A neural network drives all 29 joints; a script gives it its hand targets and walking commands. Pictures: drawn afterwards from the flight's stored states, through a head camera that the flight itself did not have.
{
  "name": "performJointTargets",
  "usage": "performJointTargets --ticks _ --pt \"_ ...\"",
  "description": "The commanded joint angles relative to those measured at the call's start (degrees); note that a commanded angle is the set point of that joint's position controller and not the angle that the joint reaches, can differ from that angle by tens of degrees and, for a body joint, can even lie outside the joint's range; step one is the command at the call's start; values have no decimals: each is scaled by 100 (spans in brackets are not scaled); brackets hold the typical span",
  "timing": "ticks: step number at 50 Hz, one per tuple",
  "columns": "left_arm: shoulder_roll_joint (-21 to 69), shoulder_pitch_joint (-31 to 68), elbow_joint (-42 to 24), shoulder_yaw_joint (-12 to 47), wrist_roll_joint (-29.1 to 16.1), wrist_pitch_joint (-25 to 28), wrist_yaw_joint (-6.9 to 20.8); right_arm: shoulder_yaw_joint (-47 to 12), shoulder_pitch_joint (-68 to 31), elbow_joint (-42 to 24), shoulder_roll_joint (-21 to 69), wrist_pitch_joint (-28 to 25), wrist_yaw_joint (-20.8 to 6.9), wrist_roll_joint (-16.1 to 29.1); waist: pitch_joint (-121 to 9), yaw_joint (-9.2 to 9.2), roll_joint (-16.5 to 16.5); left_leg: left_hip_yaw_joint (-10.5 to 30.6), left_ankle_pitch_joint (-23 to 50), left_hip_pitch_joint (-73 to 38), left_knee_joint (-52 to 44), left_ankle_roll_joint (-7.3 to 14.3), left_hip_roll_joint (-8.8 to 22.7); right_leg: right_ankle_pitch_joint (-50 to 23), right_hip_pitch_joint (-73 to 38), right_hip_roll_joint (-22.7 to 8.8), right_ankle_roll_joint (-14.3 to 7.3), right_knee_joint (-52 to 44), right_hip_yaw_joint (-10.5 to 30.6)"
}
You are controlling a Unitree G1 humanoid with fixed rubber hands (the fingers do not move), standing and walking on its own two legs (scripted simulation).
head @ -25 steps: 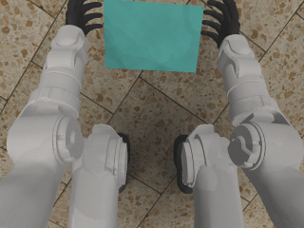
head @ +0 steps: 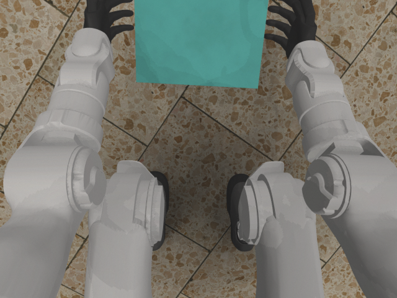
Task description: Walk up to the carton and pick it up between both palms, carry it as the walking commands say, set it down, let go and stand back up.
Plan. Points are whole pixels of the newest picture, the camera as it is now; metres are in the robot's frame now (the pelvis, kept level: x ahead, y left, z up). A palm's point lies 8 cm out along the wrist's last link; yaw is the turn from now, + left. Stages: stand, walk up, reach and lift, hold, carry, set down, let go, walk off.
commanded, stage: set down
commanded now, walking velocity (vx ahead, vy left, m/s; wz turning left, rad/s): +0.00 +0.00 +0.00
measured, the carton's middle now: (198, 47) +0.53 +0.02 -0.28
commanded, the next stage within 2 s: let go in 2.00 s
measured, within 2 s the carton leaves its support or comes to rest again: neither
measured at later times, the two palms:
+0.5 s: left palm (84, 50) +0.49 +0.21 -0.20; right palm (315, 59) +0.50 -0.18 -0.19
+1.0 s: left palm (36, 14) +0.51 +0.22 -0.08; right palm (351, 37) +0.50 -0.17 -0.08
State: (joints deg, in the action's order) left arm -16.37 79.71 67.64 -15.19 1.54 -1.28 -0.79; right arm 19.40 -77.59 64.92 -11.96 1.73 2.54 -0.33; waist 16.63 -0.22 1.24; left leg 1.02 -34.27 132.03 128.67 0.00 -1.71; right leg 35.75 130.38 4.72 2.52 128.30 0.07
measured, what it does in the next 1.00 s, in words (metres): stands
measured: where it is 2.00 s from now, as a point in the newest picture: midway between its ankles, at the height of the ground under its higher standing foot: (198, 223)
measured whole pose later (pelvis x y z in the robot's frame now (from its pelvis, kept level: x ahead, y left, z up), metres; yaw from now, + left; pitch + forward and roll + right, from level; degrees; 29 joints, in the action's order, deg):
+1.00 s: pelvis -0.01 +0.00 +0.05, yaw +1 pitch +40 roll -2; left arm -22.6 70.6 57.7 -6.0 -10.9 -3.4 -4.1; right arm 9.0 -66.9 52.5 -16.0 3.7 7.9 11.0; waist 9.0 0.6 0.3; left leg 0.3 -31.0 126.9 117.9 0.7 -1.0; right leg 32.8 125.3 1.9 1.1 118.0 -0.2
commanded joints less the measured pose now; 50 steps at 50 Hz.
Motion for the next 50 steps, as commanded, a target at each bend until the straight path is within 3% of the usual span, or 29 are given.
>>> performJointTargets --ticks 1,5,7,12,18,25,33,37,44,50 --pt "1183 793 171 672 -93 -6 376 -615 -825 5 1186 -71 -296 117 -4476 -88 -163 58 1848 -2439 -1020 -77 -175 -1777 -1769 117 -23 -930 -183" --pt "-405 730 -49 662 -480 299 -94 -590 -534 -33 -302 -332 179 444 -4858 5 -197 94 2115 -2635 -988 -133 -113 -2107 -2047 18 9 -938 -104" --pt "-733 878 -141 776 -739 411 -229 -764 -611 -104 -491 -427 301 726 -5101 2 -253 140 2327 -2780 -963 -134 -73 -2290 -2116 -30 7 -913 -49" --pt "-1013 1083 -119 1079 -1187 491 -266 -1212 -860 -157 -661 -486 341 1282 -5181 -36 -241 184 2233 -2730 -978 -67 40 -2229 -2134 -178 -24 -906 75" --pt "-1251 1205 -26 1182 -1417 462 -213 -1329 -1058 -71 -921 -458 302 1541 -5049 -41 -154 160 1793 -2525 -1017 -38 142 -1897 -2180 -320 -44 -916 128" --pt "-1332 1278 16 1220 -1517 426 -197 -1346 -1045 18 -1028 -436 284 1606 -5041 -29 -198 146 1648 -2729 -996 -42 205 -1707 -2323 -381 -45 -907 85" --pt "-1427 1141 -840 1142 -1571 272 -322 -1426 -854 -832 -1061 -273 429 1660 -6835 -66 -299 -53 2090 -3899 -1077 -87 152 -2031 -3184 -317 -44 -1051 -122" --pt "-1511 986 -1217 1019 -1472 133 -385 -1296 -710 -1241 -1180 -134 511 1550 -7277 -44 -322 -161 1950 -4116 -1269 -88 102 -1864 -3295 -255 -67 -1256 -218" --pt "-1379 636 -1536 911 -1343 -41 -393 -977 -379 -1784 -1281 24 584 1202 -7392 156 -374 -216 1820 -4244 -1736 -97 -11 -1704 -3350 -169 -113 -1739 -323" --pt "-1248 304 -1587 759 -1158 -143 -296 -894 -8 -1865 -1046 130 511 1074 -7209 136 -356 -207 1868 -4277 -2246 -87 -65 -1717 -3399 -121 -114 -2245 -351"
